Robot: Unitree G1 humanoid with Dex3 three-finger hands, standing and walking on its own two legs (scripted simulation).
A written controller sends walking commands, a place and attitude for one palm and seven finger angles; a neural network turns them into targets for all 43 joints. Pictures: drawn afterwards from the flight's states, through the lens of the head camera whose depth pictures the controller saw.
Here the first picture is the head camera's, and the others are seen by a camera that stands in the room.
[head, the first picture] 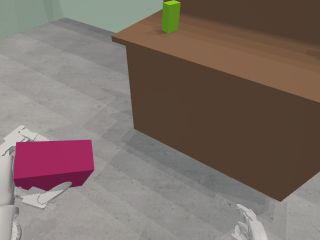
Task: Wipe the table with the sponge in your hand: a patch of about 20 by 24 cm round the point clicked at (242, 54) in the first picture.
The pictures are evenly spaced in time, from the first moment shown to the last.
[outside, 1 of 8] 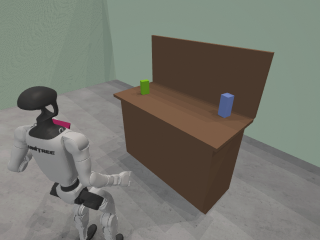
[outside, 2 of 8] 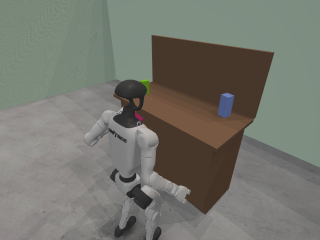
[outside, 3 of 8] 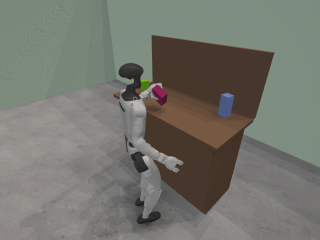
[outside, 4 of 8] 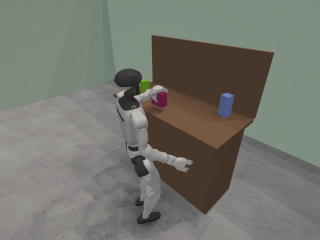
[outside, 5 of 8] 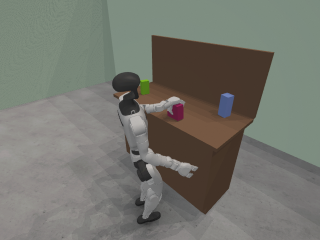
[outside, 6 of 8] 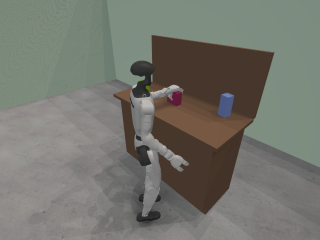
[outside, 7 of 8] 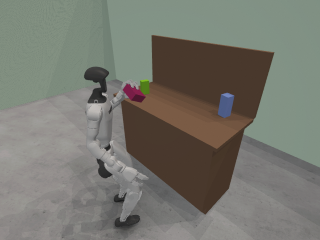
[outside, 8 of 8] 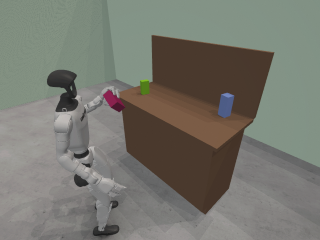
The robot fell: no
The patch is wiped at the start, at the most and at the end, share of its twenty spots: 0.00 1.00 1.00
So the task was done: yes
